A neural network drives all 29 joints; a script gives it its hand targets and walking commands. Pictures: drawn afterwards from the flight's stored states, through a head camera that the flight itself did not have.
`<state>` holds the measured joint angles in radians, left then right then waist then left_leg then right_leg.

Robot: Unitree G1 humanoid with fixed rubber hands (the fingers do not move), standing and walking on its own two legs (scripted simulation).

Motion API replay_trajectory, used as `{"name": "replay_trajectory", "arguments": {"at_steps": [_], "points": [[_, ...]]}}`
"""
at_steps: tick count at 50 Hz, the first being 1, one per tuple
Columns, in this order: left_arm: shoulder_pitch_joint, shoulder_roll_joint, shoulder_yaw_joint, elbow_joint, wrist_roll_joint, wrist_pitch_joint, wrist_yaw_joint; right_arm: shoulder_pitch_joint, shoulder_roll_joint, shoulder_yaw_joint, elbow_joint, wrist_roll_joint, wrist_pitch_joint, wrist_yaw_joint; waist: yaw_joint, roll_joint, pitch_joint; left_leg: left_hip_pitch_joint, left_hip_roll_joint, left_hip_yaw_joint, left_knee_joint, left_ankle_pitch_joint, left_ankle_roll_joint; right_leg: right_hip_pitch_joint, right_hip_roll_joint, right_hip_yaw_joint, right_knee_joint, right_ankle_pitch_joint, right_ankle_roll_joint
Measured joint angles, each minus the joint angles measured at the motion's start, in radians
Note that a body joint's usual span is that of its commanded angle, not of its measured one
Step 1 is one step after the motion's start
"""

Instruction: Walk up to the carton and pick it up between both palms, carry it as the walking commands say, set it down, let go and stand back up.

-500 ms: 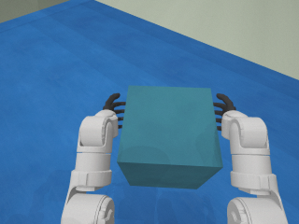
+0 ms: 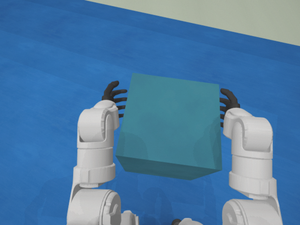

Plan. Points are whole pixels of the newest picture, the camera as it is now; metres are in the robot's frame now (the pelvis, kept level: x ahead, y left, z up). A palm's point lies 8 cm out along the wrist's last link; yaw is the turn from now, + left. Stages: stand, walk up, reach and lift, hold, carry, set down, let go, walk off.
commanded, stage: carry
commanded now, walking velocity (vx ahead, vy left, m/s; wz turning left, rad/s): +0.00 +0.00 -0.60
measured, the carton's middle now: (165, 134) +0.36 -0.01 -0.01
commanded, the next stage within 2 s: none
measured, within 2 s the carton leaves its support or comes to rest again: neither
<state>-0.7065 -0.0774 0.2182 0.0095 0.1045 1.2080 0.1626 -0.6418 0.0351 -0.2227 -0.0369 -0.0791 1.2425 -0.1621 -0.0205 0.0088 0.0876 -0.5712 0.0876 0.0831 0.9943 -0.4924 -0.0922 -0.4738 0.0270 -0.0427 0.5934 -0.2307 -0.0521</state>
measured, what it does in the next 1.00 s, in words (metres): walks backwards, turning right: left foot, then right foot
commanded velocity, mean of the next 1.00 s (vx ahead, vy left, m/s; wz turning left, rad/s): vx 0.00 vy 0.00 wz -0.60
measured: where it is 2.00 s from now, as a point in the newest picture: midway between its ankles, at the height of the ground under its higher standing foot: outside the picture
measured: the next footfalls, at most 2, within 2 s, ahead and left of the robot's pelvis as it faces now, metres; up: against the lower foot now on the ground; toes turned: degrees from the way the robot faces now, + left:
left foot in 0.18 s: +0.04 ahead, +0.14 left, +0.00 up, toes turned -3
right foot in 0.40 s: -0.01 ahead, -0.10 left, +0.00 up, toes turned -23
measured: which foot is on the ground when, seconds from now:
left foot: up 0.00-0.16, down 0.18-0.42, up 0.44-0.68, down 0.70-1.00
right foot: down 0.00-0.18, up 0.20-0.38, down 0.40-0.72, up 0.74-0.96, down 0.98-1.00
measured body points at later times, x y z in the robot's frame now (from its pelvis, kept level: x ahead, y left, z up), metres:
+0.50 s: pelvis -0.06 +0.02 -0.01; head -0.01 +0.00 +0.44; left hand +0.35 +0.05 +0.10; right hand +0.25 -0.23 +0.10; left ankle -0.03 +0.14 -0.70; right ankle -0.05 -0.08 -0.73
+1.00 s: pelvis -0.15 +0.06 +0.00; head -0.11 +0.04 +0.44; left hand +0.25 -0.03 +0.11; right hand +0.08 -0.27 +0.11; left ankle -0.04 +0.15 -0.73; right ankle -0.20 -0.05 -0.73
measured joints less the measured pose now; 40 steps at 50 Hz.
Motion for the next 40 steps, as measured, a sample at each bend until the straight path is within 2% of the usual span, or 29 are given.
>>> {"name": "replay_trajectory", "arguments": {"at_steps": [4, 8, 10, 12, 14, 16, 19, 21, 22, 25, 27, 28, 32, 35, 36, 38, 40], "points": [[0.016, -0.020, 0.011, -0.073, 0.016, -0.005, 0.000, -0.015, -0.004, -0.002, -0.029, 0.024, -0.007, -0.008, -0.029, -0.010, 0.021, 0.013, -0.022, -0.020, -0.097, 0.035, 0.001, -0.035, 0.021, 0.052, 0.004, 0.028, 0.008], [0.033, -0.032, 0.018, -0.118, 0.030, -0.014, -0.002, -0.026, 0.003, -0.004, -0.036, 0.028, -0.021, -0.010, -0.037, -0.026, 0.017, 0.094, -0.041, -0.022, -0.271, 0.096, 0.015, -0.078, 0.044, 0.102, 0.033, 0.041, 0.026], [0.041, -0.022, 0.017, -0.126, 0.027, -0.013, -0.004, -0.021, 0.021, -0.007, -0.032, 0.020, -0.035, -0.010, -0.036, -0.064, 0.018, 0.123, -0.056, 0.012, -0.324, 0.171, 0.074, -0.101, 0.034, 0.121, 0.072, 0.038, 0.034], [0.067, -0.014, 0.019, -0.127, 0.022, -0.011, -0.005, -0.007, 0.045, -0.001, -0.023, 0.005, -0.041, -0.015, -0.014, -0.065, 0.010, 0.128, -0.037, 0.042, -0.315, 0.162, 0.104, -0.129, 0.025, 0.071, 0.176, -0.133, 0.037], [0.083, -0.003, 0.023, -0.117, 0.007, -0.005, -0.007, 0.006, 0.063, 0.003, -0.016, -0.012, -0.038, -0.018, 0.017, -0.048, 0.008, 0.149, -0.005, 0.068, -0.324, 0.157, 0.105, -0.128, 0.012, 0.014, 0.258, -0.211, 0.039], [0.084, 0.008, 0.020, -0.097, -0.007, -0.001, -0.007, 0.014, 0.076, 0.002, -0.017, -0.027, -0.030, -0.023, 0.044, -0.029, 0.000, 0.164, 0.025, 0.089, -0.334, 0.161, 0.097, -0.093, -0.005, -0.024, 0.250, -0.207, 0.046], [0.062, 0.033, 0.006, -0.056, -0.030, -0.002, -0.007, 0.009, 0.087, -0.009, -0.019, -0.050, -0.019, -0.025, 0.076, -0.003, -0.019, 0.165, 0.067, 0.111, -0.316, 0.158, 0.080, 0.009, -0.018, -0.058, 0.111, -0.150, 0.055], [0.038, 0.042, 0.000, -0.019, -0.034, -0.008, -0.009, -0.002, 0.085, -0.014, -0.010, -0.063, -0.018, -0.025, 0.090, 0.015, -0.034, 0.150, 0.100, 0.118, -0.276, 0.142, 0.065, 0.060, -0.010, -0.074, 0.000, -0.007, 0.036], [0.028, 0.039, 0.000, 0.003, -0.028, -0.015, -0.011, -0.004, 0.079, -0.016, -0.003, -0.068, -0.020, -0.022, 0.092, 0.024, -0.042, 0.136, 0.105, 0.106, -0.245, 0.131, 0.049, 0.050, 0.001, -0.074, 0.007, 0.010, 0.018], [0.016, 0.018, -0.019, 0.053, -0.009, -0.013, 0.013, -0.004, 0.050, -0.018, 0.026, -0.062, -0.021, -0.018, 0.067, 0.013, -0.058, 0.074, 0.052, 0.042, -0.086, -0.030, 0.017, 0.021, -0.005, -0.055, 0.027, -0.010, -0.004], [0.016, 0.004, -0.034, 0.070, -0.001, 0.004, 0.052, -0.015, 0.034, -0.010, 0.048, -0.046, -0.019, -0.037, 0.042, 0.007, -0.060, 0.051, 0.021, 0.020, -0.032, -0.037, 0.011, 0.012, -0.007, -0.037, 0.014, 0.006, -0.001], [0.014, -0.002, -0.035, 0.075, 0.003, 0.015, 0.035, -0.026, 0.027, -0.008, 0.063, -0.039, -0.020, -0.048, 0.031, 0.005, -0.060, 0.048, 0.011, 0.013, -0.028, -0.028, 0.008, 0.008, -0.006, -0.026, 0.005, 0.020, 0.002], [0.010, -0.015, -0.021, 0.071, 0.020, 0.031, 0.045, -0.071, 0.006, -0.013, 0.117, -0.008, -0.014, -0.059, -0.009, -0.012, -0.059, 0.074, -0.020, -0.008, -0.111, 0.002, 0.012, -0.023, 0.008, 0.022, -0.020, 0.076, 0.010], [0.010, -0.019, -0.014, 0.056, 0.039, 0.048, 0.044, -0.083, 0.002, -0.009, 0.140, 0.004, -0.018, -0.059, -0.026, -0.027, -0.065, 0.153, -0.036, -0.003, -0.279, 0.049, 0.031, -0.051, 0.024, 0.061, -0.027, 0.111, 0.022], [0.009, -0.015, -0.012, 0.053, 0.041, 0.053, 0.043, -0.084, 0.006, -0.009, 0.146, 0.008, -0.022, -0.063, -0.030, -0.045, -0.061, 0.175, -0.044, 0.014, -0.335, 0.138, 0.057, -0.058, 0.022, 0.078, -0.020, 0.118, 0.028], [0.023, -0.001, -0.006, 0.047, 0.033, 0.058, 0.039, -0.078, 0.025, -0.005, 0.155, 0.010, -0.029, -0.080, -0.029, -0.057, -0.059, 0.177, -0.035, 0.045, -0.346, 0.191, 0.098, -0.094, 0.020, 0.071, 0.078, -0.030, 0.048], [0.033, 0.011, 0.002, 0.052, 0.022, 0.060, 0.033, -0.066, 0.046, -0.003, 0.156, 0.007, -0.029, -0.096, -0.011, -0.043, -0.058, 0.186, -0.004, 0.072, -0.356, 0.187, 0.109, -0.137, 0.014, 0.028, 0.254, -0.151, 0.060]]}}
